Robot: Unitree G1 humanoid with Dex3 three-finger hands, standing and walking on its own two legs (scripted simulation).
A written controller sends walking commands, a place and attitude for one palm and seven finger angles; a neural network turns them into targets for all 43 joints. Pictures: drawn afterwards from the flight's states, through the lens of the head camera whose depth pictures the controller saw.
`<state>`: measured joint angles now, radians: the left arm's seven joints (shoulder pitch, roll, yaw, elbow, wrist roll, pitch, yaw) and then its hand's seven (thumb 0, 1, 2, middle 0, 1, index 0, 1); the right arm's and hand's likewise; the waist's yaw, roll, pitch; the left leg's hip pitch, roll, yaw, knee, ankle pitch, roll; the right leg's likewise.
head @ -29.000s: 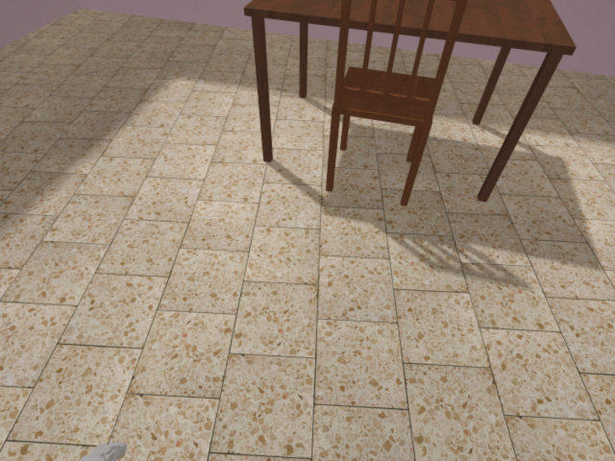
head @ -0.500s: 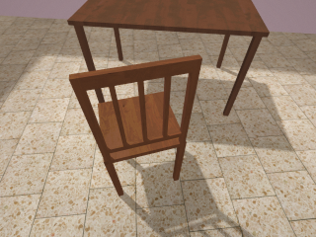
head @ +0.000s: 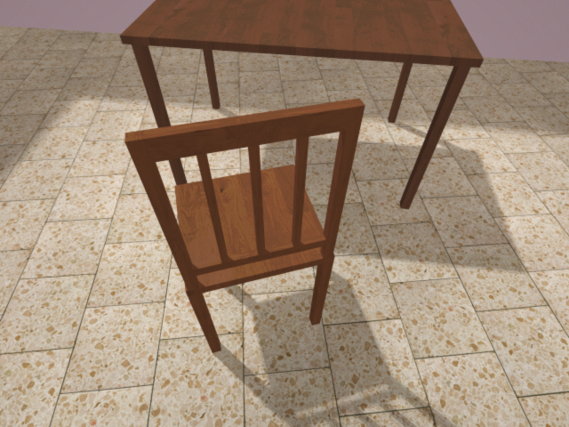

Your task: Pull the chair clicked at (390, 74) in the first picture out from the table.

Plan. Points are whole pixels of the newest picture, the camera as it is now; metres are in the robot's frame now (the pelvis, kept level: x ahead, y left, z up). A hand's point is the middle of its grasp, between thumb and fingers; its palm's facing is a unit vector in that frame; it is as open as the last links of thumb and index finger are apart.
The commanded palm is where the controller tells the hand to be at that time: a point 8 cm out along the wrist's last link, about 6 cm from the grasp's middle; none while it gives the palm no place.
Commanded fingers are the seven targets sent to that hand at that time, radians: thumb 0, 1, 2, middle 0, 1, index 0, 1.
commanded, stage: stand and wait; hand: left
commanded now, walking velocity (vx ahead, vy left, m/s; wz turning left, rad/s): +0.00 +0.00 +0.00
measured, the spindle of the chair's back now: (257, 206) +0.54 +0.09 -0.06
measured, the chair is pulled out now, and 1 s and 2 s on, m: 0.58 0.58 0.58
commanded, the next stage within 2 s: none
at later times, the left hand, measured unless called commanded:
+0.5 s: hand out of the picture -0.01 +0.16 -0.17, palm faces +0.03 -0.98 -0.17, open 7.3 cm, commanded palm none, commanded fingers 0.00 0.90 0.90 -0.20 -0.30 -0.20 -0.30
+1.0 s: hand out of the picture -0.01 +0.15 -0.17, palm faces +0.04 -0.99 -0.17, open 7.3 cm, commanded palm none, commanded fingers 0.00 0.90 0.90 -0.20 -0.30 -0.20 -0.30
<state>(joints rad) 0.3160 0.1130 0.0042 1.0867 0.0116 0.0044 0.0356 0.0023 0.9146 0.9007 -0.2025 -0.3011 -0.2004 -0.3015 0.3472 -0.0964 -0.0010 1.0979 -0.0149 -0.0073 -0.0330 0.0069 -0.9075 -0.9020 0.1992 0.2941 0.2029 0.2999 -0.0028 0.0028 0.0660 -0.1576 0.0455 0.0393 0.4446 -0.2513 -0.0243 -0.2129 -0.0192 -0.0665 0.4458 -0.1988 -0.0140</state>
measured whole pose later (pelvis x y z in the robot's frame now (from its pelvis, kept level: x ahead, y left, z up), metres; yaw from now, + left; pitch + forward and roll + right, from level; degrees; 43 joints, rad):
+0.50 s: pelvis +0.00 +0.00 +0.00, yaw +0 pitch -2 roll +0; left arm 0.32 0.11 0.01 1.09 0.01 0.00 0.04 0.00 0.92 0.90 -0.20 -0.30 -0.20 -0.30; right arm 0.35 -0.10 0.00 1.10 -0.01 -0.01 -0.03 0.01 -0.91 -0.90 0.20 0.29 0.20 0.30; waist 0.00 0.01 0.07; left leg -0.15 0.04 0.05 0.43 -0.25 -0.02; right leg -0.22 -0.02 -0.06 0.45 -0.20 -0.01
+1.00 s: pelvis +0.00 +0.00 +0.00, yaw +0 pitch -2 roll +0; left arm 0.32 0.11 0.01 1.09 0.01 0.00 0.04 0.00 0.92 0.90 -0.20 -0.30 -0.20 -0.30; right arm 0.35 -0.10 0.00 1.10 -0.01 -0.01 -0.03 0.01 -0.91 -0.90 0.20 0.29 0.20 0.30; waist 0.00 0.01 0.07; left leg -0.16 0.05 0.04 0.44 -0.25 -0.03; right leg -0.22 -0.01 -0.06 0.45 -0.20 -0.02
